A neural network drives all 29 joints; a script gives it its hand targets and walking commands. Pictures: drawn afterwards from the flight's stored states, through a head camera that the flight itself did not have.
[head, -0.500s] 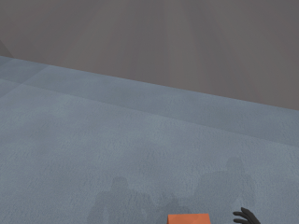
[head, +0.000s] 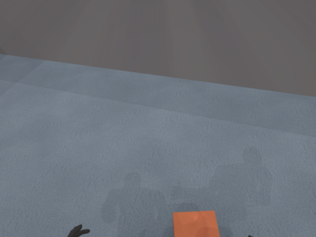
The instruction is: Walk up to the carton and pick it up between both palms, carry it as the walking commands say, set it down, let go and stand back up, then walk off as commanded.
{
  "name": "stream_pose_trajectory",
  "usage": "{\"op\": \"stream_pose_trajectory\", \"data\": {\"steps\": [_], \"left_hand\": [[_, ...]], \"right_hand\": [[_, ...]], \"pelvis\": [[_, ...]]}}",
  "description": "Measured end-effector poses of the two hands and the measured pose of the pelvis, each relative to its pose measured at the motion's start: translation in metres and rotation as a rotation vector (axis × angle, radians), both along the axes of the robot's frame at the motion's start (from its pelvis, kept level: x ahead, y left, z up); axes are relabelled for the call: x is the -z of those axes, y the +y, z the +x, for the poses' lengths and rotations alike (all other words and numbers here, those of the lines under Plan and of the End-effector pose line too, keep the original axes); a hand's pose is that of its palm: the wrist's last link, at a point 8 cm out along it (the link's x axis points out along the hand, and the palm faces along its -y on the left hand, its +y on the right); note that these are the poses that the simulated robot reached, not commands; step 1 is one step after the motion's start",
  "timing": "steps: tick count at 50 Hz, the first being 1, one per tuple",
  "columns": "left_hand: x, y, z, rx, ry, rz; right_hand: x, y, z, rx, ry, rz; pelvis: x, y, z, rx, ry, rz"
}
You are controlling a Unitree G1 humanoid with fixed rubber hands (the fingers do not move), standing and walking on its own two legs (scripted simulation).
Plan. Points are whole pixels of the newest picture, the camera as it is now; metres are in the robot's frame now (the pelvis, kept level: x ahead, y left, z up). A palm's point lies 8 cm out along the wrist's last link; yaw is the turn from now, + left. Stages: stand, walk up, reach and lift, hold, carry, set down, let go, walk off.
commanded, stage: stand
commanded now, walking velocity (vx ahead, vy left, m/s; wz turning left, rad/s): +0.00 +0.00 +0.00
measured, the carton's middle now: out of the picture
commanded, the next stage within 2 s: none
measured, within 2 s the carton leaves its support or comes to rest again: neither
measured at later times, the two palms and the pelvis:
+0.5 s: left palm out of the picture +0.10 +0.26 -0.09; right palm out of the picture +0.10 -0.23 -0.11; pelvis +0.00 +0.01 +0.00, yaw +0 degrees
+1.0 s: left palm out of the picture +0.10 +0.26 -0.10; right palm out of the picture +0.10 -0.23 -0.11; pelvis +0.00 +0.01 +0.00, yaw +0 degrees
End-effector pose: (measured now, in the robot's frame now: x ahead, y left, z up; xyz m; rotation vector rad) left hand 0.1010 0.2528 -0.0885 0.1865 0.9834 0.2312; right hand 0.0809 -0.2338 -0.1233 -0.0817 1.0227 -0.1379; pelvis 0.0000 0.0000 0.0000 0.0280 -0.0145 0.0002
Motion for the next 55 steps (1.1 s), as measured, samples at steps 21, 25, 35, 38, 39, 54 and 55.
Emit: {"op": "stream_pose_trajectory", "data": {"steps": [21, 25, 35, 38, 39, 54, 55], "left_hand": [[0.006, 0.002, 0.004, -0.003, -0.021, -0.027], [0.006, 0.002, 0.004, -0.003, -0.019, -0.027], [0.007, 0.002, 0.004, -0.004, -0.019, -0.027], [0.007, 0.002, 0.004, -0.004, -0.019, -0.026], [0.007, 0.002, 0.004, -0.004, -0.019, -0.026], [0.008, 0.002, 0.004, -0.006, -0.016, -0.027], [0.008, 0.002, 0.004, -0.005, -0.016, -0.027]], "right_hand": [[-0.011, 0.006, 0.021, -0.015, -0.057, -0.022], [-0.010, 0.006, 0.020, -0.015, -0.054, -0.021], [-0.010, 0.006, 0.020, -0.015, -0.052, -0.021], [-0.010, 0.006, 0.020, -0.015, -0.052, -0.022], [-0.010, 0.006, 0.020, -0.015, -0.052, -0.022], [-0.010, 0.006, 0.019, -0.014, -0.047, -0.025], [-0.011, 0.006, 0.019, -0.014, -0.047, -0.025]], "pelvis": [[0.001, 0.006, -0.003, -0.006, -0.007, -0.012], [0.001, 0.006, -0.003, -0.006, -0.007, -0.012], [0.001, 0.006, -0.002, -0.006, -0.007, -0.012], [0.001, 0.006, -0.002, -0.006, -0.007, -0.012], [0.001, 0.006, -0.002, -0.006, -0.007, -0.012], [0.001, 0.006, -0.002, -0.006, -0.007, -0.012], [0.001, 0.006, -0.002, -0.006, -0.007, -0.012]]}}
